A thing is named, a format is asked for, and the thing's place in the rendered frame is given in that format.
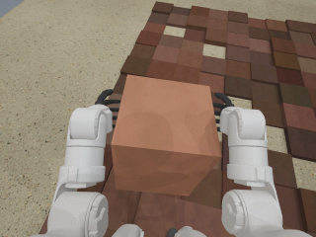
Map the robot left hand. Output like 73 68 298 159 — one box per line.
95 89 120 128

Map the carton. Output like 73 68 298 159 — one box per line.
111 74 222 197

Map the robot right forearm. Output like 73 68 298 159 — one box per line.
219 107 283 223

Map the robot left forearm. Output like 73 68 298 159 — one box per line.
47 104 113 230

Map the robot right hand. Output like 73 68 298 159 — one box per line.
212 92 235 132

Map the left robot thigh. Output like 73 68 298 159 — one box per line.
112 224 144 237

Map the robot left upper arm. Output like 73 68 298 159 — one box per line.
29 191 109 237

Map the robot right upper arm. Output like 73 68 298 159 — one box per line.
221 189 313 237

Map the right robot shin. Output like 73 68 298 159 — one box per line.
179 226 192 231

